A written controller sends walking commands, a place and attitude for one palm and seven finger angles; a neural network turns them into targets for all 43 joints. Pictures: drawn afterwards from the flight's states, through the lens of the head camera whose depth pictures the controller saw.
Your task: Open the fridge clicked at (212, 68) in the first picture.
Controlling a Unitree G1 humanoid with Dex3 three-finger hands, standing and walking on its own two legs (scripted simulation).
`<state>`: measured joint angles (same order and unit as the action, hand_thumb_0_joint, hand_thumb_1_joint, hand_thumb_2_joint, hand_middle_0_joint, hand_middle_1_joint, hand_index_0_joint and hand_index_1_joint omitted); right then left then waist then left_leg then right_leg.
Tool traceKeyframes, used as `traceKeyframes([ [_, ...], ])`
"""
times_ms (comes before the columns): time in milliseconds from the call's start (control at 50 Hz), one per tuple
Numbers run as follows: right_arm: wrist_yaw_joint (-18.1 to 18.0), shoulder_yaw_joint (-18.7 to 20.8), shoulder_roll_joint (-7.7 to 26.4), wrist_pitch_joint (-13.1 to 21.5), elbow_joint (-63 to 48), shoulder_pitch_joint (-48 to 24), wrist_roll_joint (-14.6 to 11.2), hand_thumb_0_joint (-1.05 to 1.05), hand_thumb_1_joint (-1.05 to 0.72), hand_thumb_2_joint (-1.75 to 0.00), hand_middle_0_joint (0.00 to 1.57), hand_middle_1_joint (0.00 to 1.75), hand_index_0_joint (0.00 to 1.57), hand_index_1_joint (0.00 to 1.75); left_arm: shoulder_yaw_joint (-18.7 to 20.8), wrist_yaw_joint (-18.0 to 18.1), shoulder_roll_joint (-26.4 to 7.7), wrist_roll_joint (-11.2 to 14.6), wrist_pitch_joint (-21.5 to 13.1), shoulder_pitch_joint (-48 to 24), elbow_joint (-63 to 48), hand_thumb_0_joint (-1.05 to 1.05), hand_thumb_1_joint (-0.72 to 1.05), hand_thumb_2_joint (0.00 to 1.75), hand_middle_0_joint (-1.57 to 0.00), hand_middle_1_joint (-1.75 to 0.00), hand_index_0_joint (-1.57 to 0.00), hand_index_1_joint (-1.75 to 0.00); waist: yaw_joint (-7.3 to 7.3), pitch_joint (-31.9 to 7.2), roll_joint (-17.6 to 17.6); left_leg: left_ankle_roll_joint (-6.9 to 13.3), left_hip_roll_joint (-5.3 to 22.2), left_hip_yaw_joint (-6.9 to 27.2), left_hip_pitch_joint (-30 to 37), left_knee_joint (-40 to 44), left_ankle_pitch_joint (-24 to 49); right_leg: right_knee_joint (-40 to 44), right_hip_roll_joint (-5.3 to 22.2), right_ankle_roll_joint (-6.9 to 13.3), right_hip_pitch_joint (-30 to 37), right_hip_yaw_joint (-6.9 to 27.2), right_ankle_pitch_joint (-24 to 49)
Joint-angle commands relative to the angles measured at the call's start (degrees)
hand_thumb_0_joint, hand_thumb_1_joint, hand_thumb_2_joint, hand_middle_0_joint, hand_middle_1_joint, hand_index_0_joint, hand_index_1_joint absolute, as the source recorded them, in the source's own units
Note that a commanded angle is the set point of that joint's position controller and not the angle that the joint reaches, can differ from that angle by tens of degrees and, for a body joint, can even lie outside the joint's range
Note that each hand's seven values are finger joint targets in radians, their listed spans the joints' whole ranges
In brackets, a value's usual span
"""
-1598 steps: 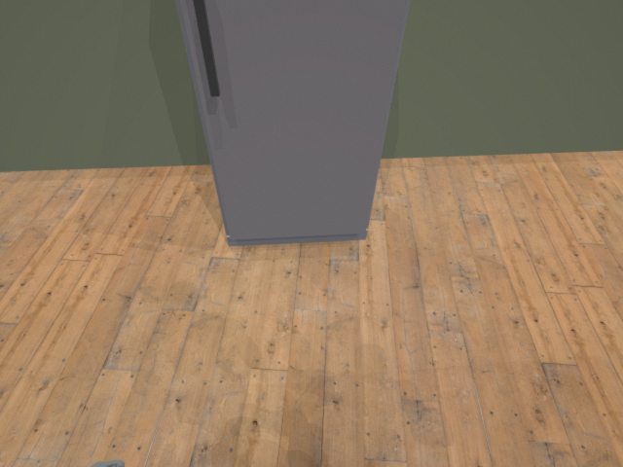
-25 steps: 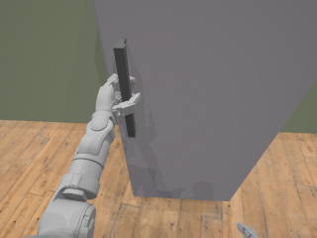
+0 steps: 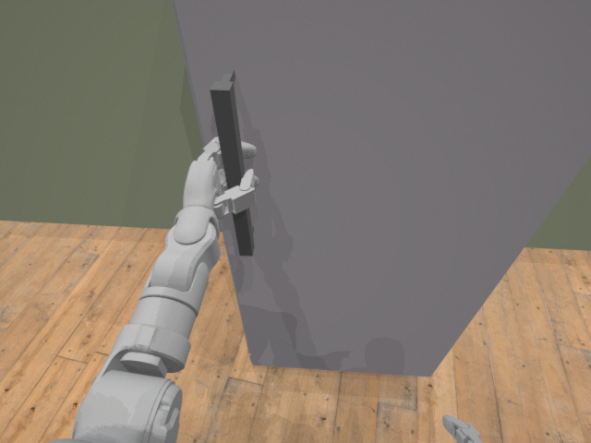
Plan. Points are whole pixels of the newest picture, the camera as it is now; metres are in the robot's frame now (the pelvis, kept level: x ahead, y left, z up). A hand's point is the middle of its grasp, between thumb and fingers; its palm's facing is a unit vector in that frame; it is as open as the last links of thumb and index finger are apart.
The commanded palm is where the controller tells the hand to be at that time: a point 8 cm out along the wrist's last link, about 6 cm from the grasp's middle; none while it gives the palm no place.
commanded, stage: grip the handle and tug to test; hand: left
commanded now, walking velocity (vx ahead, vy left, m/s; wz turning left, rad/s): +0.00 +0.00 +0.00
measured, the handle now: (239, 176) +0.47 +0.11 +0.13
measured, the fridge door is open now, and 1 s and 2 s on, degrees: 0 1 3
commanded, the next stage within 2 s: pull the door a little, standing still in 0.32 s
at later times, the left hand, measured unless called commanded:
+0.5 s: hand (247, 194) +0.40 +0.09 +0.15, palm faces -0.01 -1.00 +0.01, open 6.0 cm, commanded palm +0.37 +0.14 +0.15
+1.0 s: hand (245, 199) +0.39 +0.09 +0.15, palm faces -0.04 -1.00 +0.01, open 6.2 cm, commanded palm +0.32 +0.13 +0.15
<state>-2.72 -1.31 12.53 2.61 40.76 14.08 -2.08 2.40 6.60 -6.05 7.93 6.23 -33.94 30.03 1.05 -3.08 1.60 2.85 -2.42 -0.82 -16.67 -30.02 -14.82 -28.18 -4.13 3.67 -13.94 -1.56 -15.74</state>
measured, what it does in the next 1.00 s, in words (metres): shifts its weight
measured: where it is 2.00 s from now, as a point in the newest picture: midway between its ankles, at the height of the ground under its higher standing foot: outside the picture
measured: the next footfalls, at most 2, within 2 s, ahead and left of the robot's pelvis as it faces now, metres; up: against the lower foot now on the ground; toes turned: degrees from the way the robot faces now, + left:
right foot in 1.48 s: +0.32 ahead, -0.06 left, +0.00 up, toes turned +1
left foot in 1.88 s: +0.14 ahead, +0.08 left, +0.00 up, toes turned +6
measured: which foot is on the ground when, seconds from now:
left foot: down 0.00-1.00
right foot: down 0.00-1.00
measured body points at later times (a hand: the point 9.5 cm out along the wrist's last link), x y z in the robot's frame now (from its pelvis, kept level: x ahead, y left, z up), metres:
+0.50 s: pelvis +0.04 -0.01 +0.01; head +0.03 -0.02 +0.45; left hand +0.40 +0.14 +0.15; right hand +0.19 -0.26 -0.09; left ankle +0.01 +0.09 -0.73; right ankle -0.01 -0.08 -0.73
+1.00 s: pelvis +0.11 -0.01 +0.02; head +0.09 -0.02 +0.47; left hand +0.39 +0.14 +0.16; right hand +0.25 -0.24 -0.07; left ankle +0.02 +0.10 -0.71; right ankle +0.00 -0.06 -0.71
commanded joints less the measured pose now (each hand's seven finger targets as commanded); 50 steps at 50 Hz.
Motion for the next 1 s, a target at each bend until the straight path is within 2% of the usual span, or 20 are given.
traceKeyframes([
  [0, -0.57, 2.42, 6.90, 2.60, -8.52, -4.90, -0.39, 0.00, -0.90, -0.90, 0.20, 0.30, 0.20, 0.30, -0.72, -1.94, -3.40, -0.02, -4.18, -23.98, -16.36, 0.00, 0.90, 0.90, -0.45, -1.40, -0.45, -1.40, 0.49, -17.49, -3.76, -1.58, 2.10, 2.41, 11.52, 1.82, 16.43, 3.32, 1.85, -2.12, 1.81, 2.17, 18.60],
  [40, -0.58, 2.44, 7.10, 2.47, -9.55, -5.51, -0.45, 0.00, -0.90, -0.90, 0.20, 0.30, 0.20, 0.30, 0.23, -2.53, -4.51, 0.38, -4.21, -19.66, -18.67, 0.00, 0.90, 0.90, -0.45, -1.40, -0.45, -1.40, -0.88, -18.57, -3.82, -1.52, 2.04, 2.04, 11.77, 2.11, 18.62, 2.98, 2.10, -2.18, 4.21, 2.28, 21.84],
  [120, -0.57, 2.32, 7.33, 1.99, -10.75, -6.59, -0.59, 0.00, -0.90, -0.90, 0.20, 0.30, 0.20, 0.30, 0.30, -3.58, -4.61, 0.80, -2.99, -13.74, -20.72, 0.00, 0.90, 0.90, -0.45, -1.40, -0.45, -1.40, -1.67, -16.60, -3.62, -1.36, 1.88, 1.55, 11.22, 2.43, 19.69, 3.22, 2.42, -2.57, 6.30, 2.50, 25.54],
  [320, -0.19, 2.26, 7.18, 0.09, -13.93, -8.76, -0.46, 0.00, -0.90, -0.90, 0.20, 0.30, 0.20, 0.30, 2.24, -4.82, -6.51, 0.90, 0.99, 2.83, -36.14, 0.00, 0.90, 0.90, -0.45, -1.40, -0.45, -1.40, -4.02, -19.28, -3.35, -1.50, 1.79, 0.32, 12.54, 2.41, 27.17, 1.80, 3.91, -4.27, 13.44, 3.11, 42.78],
  [400, 0.12, 1.88, 6.67, -1.15, -14.39, -9.31, -0.49, 0.00, -0.90, -0.90, 0.20, 0.30, 0.20, 0.30, 3.19, -5.10, -7.43, 0.93, 3.48, 7.30, -41.34, 0.00, 0.90, 0.90, -0.45, -1.40, -0.45, -1.40, -3.92, -19.72, -4.51, -1.43, 1.60, -0.29, 11.58, 2.05, 27.52, 1.02, 4.86, -5.64, 15.57, 3.66, 51.43],
  [420, -0.25, 1.95, 7.40, -1.62, -14.13, -9.40, -0.33, 0.00, -0.90, -0.90, 0.20, 0.30, 0.20, 0.30, 4.43, -4.68, -9.48, 0.65, 4.09, 4.58, -39.85, 0.00, 0.90, 0.90, -0.45, -1.40, -0.45, -1.40, -3.18, -17.74, -4.78, -1.38, 1.54, -0.26, 11.59, 1.92, 27.16, 1.30, 4.88, -5.53, 14.95, 3.60, 51.30],
  [480, -0.49, 1.72, 6.81, -1.99, -12.54, -9.43, -0.38, 0.00, -0.90, -0.90, 0.20, 0.30, 0.20, 0.30, 2.11, -3.95, -7.01, 0.76, 5.91, -3.78, -37.77, 0.00, 0.90, 0.90, -0.45, -1.40, -0.45, -1.40, -1.16, -14.82, -3.41, -1.32, 1.83, 0.53, 12.09, 1.87, 25.19, 2.25, 4.05, -4.94, 9.80, 3.16, 42.98],
  [520, -0.57, 1.97, 7.16, -2.45, -13.00, -9.83, -0.17, 0.00, -0.90, -0.90, 0.20, 0.30, 0.20, 0.30, 3.17, -3.46, -7.80, 0.45, 6.65, 0.32, -38.87, 0.00, 0.90, 0.90, -0.45, -1.40, -0.45, -1.40, -2.33, -15.59, -0.99, -1.61, 1.88, 0.50, 13.46, 1.88, 26.88, 2.37, 3.85, -4.22, 10.34, 2.93, 40.79],
  [560, -0.31, 1.78, 6.55, -2.68, -13.57, -9.70, -0.07, 0.00, -0.90, -0.90, 0.20, 0.30, 0.20, 0.30, 1.55, -3.56, -5.78, 0.55, 7.10, 3.41, -41.78, 0.00, 0.90, 0.90, -0.45, -1.40, -0.45, -1.40, -2.71, -19.15, -0.45, -1.86, 1.87, 0.66, 14.63, 0.76, 32.15, 0.99, 4.63, -4.55, 12.59, 3.05, 48.51],
  [620, -0.30, 1.85, 6.97, -3.47, -14.65, -9.83, 0.21, 0.00, -0.90, -0.90, 0.20, 0.30, 0.20, 0.30, 2.08, -4.13, -6.52, 0.69, 7.81, 10.44, -43.44, 0.00, 0.90, 0.90, -0.45, -1.40, -0.45, -1.40, -3.69, -21.02, -4.98, -1.75, 1.37, 0.45, 13.01, 0.36, 32.81, -0.32, 5.75, -5.51, 17.08, 3.02, 58.59],
  [660, -0.05, 1.43, 6.04, -3.53, -15.55, -11.43, -0.11, 0.00, -0.90, -0.90, 0.20, 0.30, 0.20, 0.30, 0.23, -4.61, -4.58, 0.92, 7.50, 12.55, -46.50, 0.00, 0.90, 0.90, -0.45, -1.40, -0.45, -1.40, -3.80, -18.94, -6.58, -1.62, 1.69, 0.69, 12.19, 1.78, 29.76, 0.33, 5.03, -4.90, 15.44, 2.38, 51.75],
  [720, 0.11, 1.38, 6.18, -3.68, -16.77, -13.57, -0.14, 0.00, -0.90, -0.90, 0.20, 0.30, 0.20, 0.30, 0.62, -4.74, -5.61, 1.25, 6.30, 17.21, -50.94, 0.00, 0.90, 0.90, -0.45, -1.40, -0.45, -1.40, -5.05, -14.50, -3.37, -2.05, 2.48, 0.76, 13.43, 3.72, 25.71, 2.56, 3.00, -2.42, 10.62, 1.33, 32.88],
  [760, 0.66, 0.91, 5.54, -3.72, -17.38, -14.41, -0.21, 0.00, -0.90, -0.90, 0.20, 0.30, 0.20, 0.30, -0.51, -4.92, -4.14, 1.42, 5.96, 21.71, -54.06, 0.00, 0.90, 0.90, -0.45, -1.40, -0.45, -1.40, -4.88, -12.58, -2.70, -2.02, 2.81, 0.68, 13.02, 3.66, 24.84, 2.88, 3.05, -2.32, 9.56, 1.36, 31.41],
  [780, 0.91, 0.77, 5.67, -4.03, -17.65, -14.13, -0.19, 0.00, -0.90, -0.90, 0.20, 0.30, 0.20, 0.30, -0.38, -5.16, -4.07, 1.41, 6.35, 25.47, -55.06, 0.00, 0.90, 0.90, -0.45, -1.40, -0.45, -1.40, -5.01, -12.58, -2.95, -1.97, 2.80, 0.88, 12.48, 3.14, 26.68, 2.24, 3.52, -2.68, 10.63, 1.65, 35.63],
  [820, 1.21, 1.32, 6.58, -5.12, -18.69, -12.64, 0.20, 0.00, -0.90, -0.90, 0.20, 0.30, 0.20, 0.30, 2.09, -5.28, -6.34, 1.16, 8.24, 32.98, -58.70, 0.00, 0.90, 0.90, -0.45, -1.40, -0.45, -1.40, -5.57, -16.86, -3.80, -1.91, 2.65, 0.38, 12.33, 0.15, 36.65, -0.41, 5.71, -4.68, 16.80, 2.75, 57.68],
  [860, 1.71, 1.31, 6.06, -6.12, -20.36, -12.54, 0.05, 0.00, -0.90, -0.90, 0.20, 0.30, 0.20, 0.30, 0.83, -5.35, -5.55, 0.55, 9.99, 35.14, -65.85, 0.00, 0.90, 0.90, -0.45, -1.40, -0.45, -1.40, -5.48, -21.67, -4.86, -1.40, 1.61, -0.86, 9.73, -2.72, 34.80, -2.45, 7.37, -6.47, 21.72, 3.52, 71.86],
  [900, 1.83, 0.78, 5.05, -5.84, -20.62, -13.59, 0.01, 0.00, -0.90, -0.90, 0.20, 0.30, 0.20, 0.30, -0.43, -5.59, -4.41, 0.61, 10.38, 39.37, -68.46, 0.00, 0.90, 0.90, -0.45, -1.40, -0.45, -1.40, -5.78, -18.87, -5.95, -1.16, 1.64, 0.08, 7.75, -1.46, 30.39, -2.54, 6.81, -5.62, 20.30, 2.47, 66.53],
  [920, 1.87, 1.09, 5.14, -5.65, -20.85, -13.70, -0.36, 0.00, -0.90, -0.90, 0.20, 0.30, 0.20, 0.30, 0.13, -5.57, -5.27, 0.72, 10.10, 43.42, -70.16, 0.00, 0.90, 0.90, -0.45, -1.40, -0.45, -1.40, -6.40, -17.60, -3.89, -1.33, 2.67, 0.48, 8.80, 0.04, 34.23, -2.50, 5.70, -4.19, 18.19, 1.50, 57.98],
  [940, 2.35, 0.96, 4.73, -5.10, -21.02, -14.51, -0.55, 0.00, -0.90, -0.90, 0.20, 0.30, 0.20, 0.30, -2.25, -5.83, -3.60, 1.13, 9.70, 45.02, -73.38, 0.00, 0.90, 0.90, -0.45, -1.40, -0.45, -1.40, -6.29, -13.61, -2.43, -1.74, 3.65, 0.92, 9.79, 1.23, 36.46, -1.31, 4.32, -2.97, 13.73, 0.39, 48.52],
  [980, 3.18, 1.41, 4.58, -3.73, -20.93, -14.15, -0.60, 0.00, -0.90, -0.90, 0.20, 0.30, 0.20, 0.30, -3.54, -5.74, -3.08, 1.32, 7.74, 50.72, -80.76, 0.00, 0.90, 0.90, -0.45, -1.40, -0.45, -1.40, -6.11, -8.82, 3.86, -3.54, 4.89, 1.25, 12.66, 2.75, 39.28, 1.71, 2.52, -1.16, 8.07, -1.49, 33.45],
])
